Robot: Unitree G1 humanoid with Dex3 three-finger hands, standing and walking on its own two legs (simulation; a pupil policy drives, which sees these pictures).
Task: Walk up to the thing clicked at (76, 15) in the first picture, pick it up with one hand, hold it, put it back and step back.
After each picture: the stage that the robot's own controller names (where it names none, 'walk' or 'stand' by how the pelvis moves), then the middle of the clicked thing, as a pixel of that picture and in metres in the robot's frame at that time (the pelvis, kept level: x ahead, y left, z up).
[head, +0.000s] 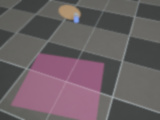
stand; (76, 17) +1.88 +0.10 -0.72
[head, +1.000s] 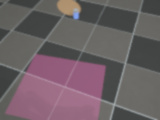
walk; (76, 13) +1.73 +0.24 -0.71
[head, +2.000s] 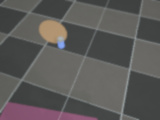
walk; (60, 42) +1.20 +0.28 -0.69
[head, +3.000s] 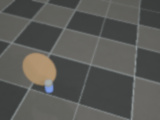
walk; (48, 86) +0.76 +0.24 -0.72
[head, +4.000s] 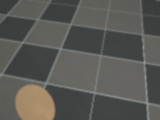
walk; out of the picture +0.40 +0.25 -0.71
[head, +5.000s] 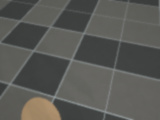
stand; out of the picture +0.26 +0.23 -0.71
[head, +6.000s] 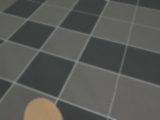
stand; out of the picture +0.25 +0.21 -0.72
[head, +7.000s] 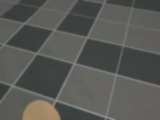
stand; out of the picture +0.26 +0.23 -0.73
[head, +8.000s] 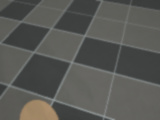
stand; out of the picture +0.24 +0.23 -0.73
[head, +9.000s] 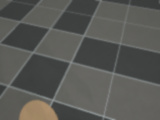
stand; out of the picture +0.24 +0.24 -0.73
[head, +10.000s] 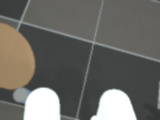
go down; (23, 95) +0.30 +0.26 -0.40
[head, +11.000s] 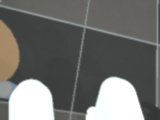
go down; (7, 90) +0.30 +0.27 -0.31
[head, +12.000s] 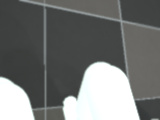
close in; out of the picture +0.28 +0.30 -0.23
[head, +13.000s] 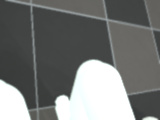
close; out of the picture +0.28 +0.30 -0.23
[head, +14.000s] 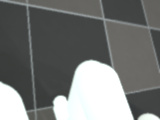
lift; out of the picture +0.28 +0.31 -0.23
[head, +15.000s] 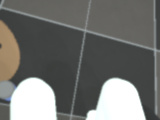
lift; (7, 91) +0.30 +0.28 -0.29
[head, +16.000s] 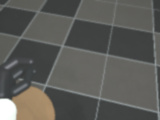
close; out of the picture +0.28 +0.23 -0.63
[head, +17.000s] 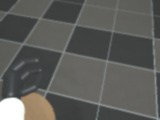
close; out of the picture +0.26 +0.24 -0.68
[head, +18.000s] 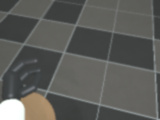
stand; out of the picture +0.26 +0.24 -0.68
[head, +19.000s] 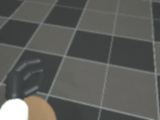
stand; out of the picture +0.26 +0.24 -0.68
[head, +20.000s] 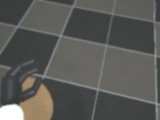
crouch; out of the picture +0.28 +0.24 -0.63
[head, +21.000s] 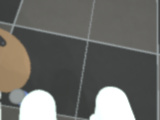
crouch; (20, 97) +0.32 +0.26 -0.39
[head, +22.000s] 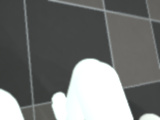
lower; out of the picture +0.28 +0.30 -0.23
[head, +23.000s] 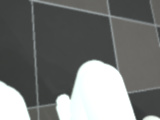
lower; out of the picture +0.28 +0.30 -0.22
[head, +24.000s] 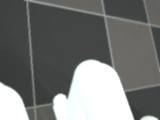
lower; out of the picture +0.28 +0.30 -0.23
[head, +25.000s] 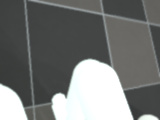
lower; out of the picture +0.28 +0.31 -0.23
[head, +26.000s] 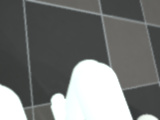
lower; out of the picture +0.28 +0.31 -0.23
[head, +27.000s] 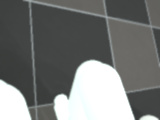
withdraw; out of the picture +0.28 +0.31 -0.23
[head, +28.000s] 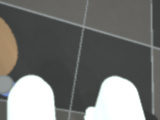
walk; (5, 86) +0.31 +0.27 -0.28
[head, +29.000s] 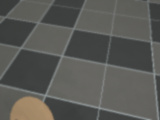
stand; out of the picture +0.26 +0.23 -0.65
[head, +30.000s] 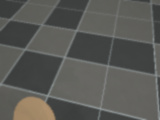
stand; out of the picture +0.27 +0.24 -0.67
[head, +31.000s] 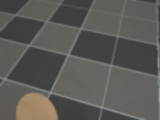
stand; out of the picture +0.27 +0.23 -0.68
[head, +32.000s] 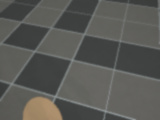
walk; out of the picture +0.28 +0.22 -0.72
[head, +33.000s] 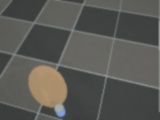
walk; (60, 110) +0.44 +0.19 -0.70
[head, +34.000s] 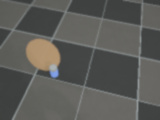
walk; (53, 70) +0.79 +0.25 -0.70
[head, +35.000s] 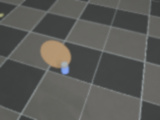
stand; (64, 67) +0.95 +0.18 -0.71
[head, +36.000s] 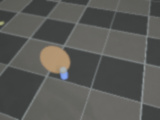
stand; (63, 73) +0.93 +0.20 -0.72
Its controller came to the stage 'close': yes
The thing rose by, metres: 0.00
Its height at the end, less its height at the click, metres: +0.00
